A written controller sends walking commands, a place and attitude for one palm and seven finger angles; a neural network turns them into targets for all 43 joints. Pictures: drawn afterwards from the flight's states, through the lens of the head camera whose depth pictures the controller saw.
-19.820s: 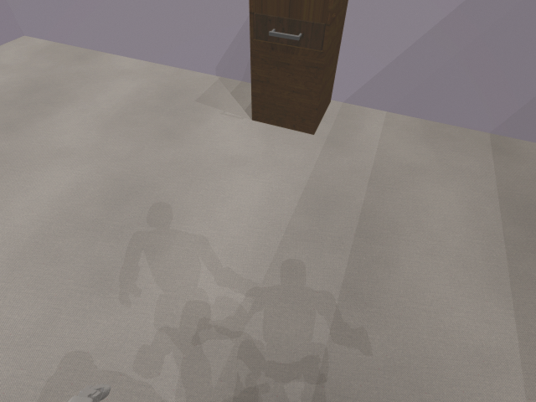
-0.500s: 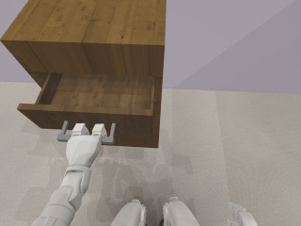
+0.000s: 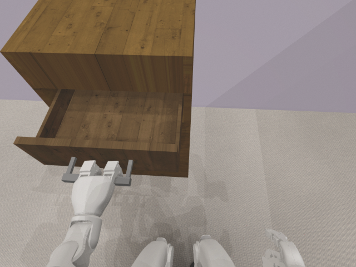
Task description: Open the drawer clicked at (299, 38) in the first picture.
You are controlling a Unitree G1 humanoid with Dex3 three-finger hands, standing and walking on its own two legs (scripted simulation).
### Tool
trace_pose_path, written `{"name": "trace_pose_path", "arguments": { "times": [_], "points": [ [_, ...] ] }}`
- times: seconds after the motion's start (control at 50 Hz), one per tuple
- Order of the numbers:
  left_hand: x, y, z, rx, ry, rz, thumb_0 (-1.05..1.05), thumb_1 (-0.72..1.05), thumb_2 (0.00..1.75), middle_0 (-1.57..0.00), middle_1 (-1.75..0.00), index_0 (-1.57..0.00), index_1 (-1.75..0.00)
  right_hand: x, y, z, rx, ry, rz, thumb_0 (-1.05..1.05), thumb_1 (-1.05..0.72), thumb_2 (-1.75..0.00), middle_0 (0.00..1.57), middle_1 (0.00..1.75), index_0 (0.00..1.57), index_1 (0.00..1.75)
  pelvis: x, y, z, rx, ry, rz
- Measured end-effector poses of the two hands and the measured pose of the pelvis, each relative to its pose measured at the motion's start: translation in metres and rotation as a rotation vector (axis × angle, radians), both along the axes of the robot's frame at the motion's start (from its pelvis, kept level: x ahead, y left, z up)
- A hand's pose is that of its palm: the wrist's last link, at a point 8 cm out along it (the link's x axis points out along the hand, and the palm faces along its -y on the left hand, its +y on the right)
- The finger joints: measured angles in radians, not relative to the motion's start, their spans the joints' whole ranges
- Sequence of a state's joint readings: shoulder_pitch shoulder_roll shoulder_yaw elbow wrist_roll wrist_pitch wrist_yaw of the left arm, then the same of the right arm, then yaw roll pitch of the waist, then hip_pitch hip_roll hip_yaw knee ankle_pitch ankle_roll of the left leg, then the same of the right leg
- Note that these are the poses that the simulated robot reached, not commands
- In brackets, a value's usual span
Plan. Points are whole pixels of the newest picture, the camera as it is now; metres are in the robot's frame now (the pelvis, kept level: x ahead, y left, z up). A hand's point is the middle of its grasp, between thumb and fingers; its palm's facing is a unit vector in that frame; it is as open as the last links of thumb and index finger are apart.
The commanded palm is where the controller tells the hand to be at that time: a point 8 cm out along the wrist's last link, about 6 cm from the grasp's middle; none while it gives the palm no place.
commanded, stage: pull the drawer open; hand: left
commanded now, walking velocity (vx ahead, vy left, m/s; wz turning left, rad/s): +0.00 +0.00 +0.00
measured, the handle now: (99, 171) +0.34 +0.22 -0.05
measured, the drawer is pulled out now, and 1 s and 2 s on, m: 0.17 0.26 0.29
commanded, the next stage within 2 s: open the thumb to release the handle in 1.42 s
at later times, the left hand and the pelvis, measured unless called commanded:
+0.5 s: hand (99, 216) +0.24 +0.20 -0.07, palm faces -0.07 -0.10 -0.99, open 5.4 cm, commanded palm +0.20 +0.21 -0.03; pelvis +0.00 -0.01 +0.00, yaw +0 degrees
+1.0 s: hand (93, 238) +0.19 +0.21 -0.07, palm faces -0.11 -0.10 -0.99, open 5.4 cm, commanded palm +0.15 +0.22 -0.03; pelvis -0.01 -0.02 -0.02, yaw +1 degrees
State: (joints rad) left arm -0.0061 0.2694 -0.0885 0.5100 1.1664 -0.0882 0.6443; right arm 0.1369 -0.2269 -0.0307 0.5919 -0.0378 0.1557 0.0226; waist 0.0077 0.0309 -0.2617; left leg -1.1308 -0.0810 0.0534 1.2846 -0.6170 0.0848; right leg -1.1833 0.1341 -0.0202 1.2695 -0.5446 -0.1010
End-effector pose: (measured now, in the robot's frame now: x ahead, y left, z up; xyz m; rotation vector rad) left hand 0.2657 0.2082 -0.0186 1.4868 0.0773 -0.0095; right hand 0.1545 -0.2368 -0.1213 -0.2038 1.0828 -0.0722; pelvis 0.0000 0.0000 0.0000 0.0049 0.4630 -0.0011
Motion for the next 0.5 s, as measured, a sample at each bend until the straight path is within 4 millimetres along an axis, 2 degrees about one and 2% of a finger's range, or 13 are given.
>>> {"name": "trace_pose_path", "arguments": {
  "times": [0.5],
  "points": [
    [-0.045,0.001,0.002,-0.010,0.019,0.012,0.02,0.77,0.81,-0.30,-1.35,-0.41,-1.35,0.023,0.005,0.000,0.024,-0.092,0.056,0.01,-0.91,-0.90,0.20,0.30,0.20,0.30,-0.003,-0.007,-0.005,0.013,-0.010,-0.001]
  ]
}}
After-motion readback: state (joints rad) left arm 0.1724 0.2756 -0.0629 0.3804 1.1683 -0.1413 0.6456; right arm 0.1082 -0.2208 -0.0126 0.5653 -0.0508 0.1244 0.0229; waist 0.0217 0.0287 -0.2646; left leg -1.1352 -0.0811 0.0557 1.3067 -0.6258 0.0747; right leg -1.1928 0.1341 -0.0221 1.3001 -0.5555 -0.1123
